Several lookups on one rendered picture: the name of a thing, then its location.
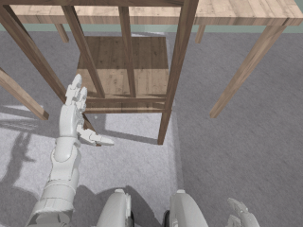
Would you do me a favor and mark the left robot hand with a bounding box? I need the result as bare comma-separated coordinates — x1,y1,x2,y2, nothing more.
59,74,115,147

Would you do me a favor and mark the right robot shin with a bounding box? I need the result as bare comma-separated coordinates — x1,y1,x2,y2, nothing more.
169,189,186,227

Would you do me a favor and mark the table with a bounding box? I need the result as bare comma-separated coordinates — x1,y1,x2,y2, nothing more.
0,0,303,120

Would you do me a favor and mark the robot left forearm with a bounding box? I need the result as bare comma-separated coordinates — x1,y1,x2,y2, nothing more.
25,136,81,227

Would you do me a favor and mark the robot shin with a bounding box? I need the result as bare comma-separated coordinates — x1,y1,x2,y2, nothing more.
169,189,186,227
115,189,131,227

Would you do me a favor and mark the left robot shin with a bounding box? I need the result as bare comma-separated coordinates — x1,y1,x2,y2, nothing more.
115,189,131,227

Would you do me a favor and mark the right robot hand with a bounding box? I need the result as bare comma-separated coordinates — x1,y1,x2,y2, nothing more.
225,198,259,227

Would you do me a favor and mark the chair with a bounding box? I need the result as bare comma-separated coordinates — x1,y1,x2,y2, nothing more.
0,0,199,147

